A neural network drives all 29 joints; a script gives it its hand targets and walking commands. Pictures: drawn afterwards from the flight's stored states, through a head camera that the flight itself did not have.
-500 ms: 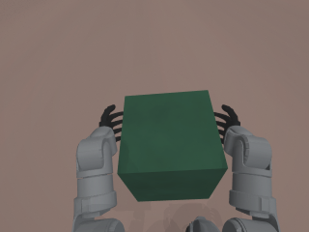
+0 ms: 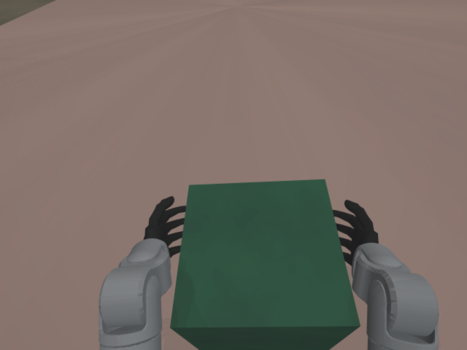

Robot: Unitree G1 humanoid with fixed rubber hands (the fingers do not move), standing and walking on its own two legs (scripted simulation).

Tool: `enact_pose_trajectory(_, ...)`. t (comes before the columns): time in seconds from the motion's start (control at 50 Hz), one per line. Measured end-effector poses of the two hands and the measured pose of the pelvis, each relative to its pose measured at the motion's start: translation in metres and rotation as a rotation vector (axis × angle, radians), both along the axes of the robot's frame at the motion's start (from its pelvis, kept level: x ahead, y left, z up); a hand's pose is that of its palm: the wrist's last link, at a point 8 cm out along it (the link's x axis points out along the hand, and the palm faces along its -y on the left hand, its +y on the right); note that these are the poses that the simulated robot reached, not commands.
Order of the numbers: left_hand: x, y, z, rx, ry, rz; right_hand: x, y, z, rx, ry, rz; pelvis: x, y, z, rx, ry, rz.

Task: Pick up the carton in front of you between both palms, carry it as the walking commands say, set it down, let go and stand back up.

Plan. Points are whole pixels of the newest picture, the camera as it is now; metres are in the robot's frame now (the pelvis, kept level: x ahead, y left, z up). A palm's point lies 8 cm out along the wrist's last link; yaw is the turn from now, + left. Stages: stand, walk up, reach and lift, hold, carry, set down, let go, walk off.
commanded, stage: carry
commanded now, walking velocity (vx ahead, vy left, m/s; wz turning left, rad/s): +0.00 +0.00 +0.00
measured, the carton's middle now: (260, 274) +0.25 +0.00 +0.03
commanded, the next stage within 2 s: hold in 1.60 s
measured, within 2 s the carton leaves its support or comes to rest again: neither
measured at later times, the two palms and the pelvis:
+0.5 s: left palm (182, 161) +0.45 +0.15 +0.11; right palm (331, 168) +0.43 -0.14 +0.10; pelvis +0.20 +0.02 +0.00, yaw -2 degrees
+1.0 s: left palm (193, 168) +0.49 +0.15 +0.05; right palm (327, 173) +0.48 -0.15 +0.05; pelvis +0.22 +0.00 -0.01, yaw -2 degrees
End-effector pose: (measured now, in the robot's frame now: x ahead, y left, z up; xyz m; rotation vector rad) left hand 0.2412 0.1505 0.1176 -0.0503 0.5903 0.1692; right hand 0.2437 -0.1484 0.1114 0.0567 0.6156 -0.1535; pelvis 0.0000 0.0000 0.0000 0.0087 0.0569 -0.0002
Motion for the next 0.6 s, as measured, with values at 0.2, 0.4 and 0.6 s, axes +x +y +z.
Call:
enact_pose_trajectory(0.2, 0.121, 0.021, -0.045, -0.053, 0.122, -0.047, 0.105, 0.021, -0.032, -0.042, 0.122, -0.054, 0.102, 0.030, -0.013, -0.011, -0.010, -0.050)
enact_pose_trajectory(0.4, 0.181, 0.007, -0.026, -0.009, 0.055, -0.076, 0.159, 0.007, -0.021, -0.021, 0.053, -0.071, 0.168, 0.023, -0.004, -0.002, -0.021, -0.043)
enact_pose_trajectory(0.6, 0.226, 0.002, -0.014, 0.005, 0.037, -0.041, 0.215, 0.002, -0.012, -0.009, 0.035, -0.037, 0.217, 0.011, -0.007, -0.011, -0.008, -0.031)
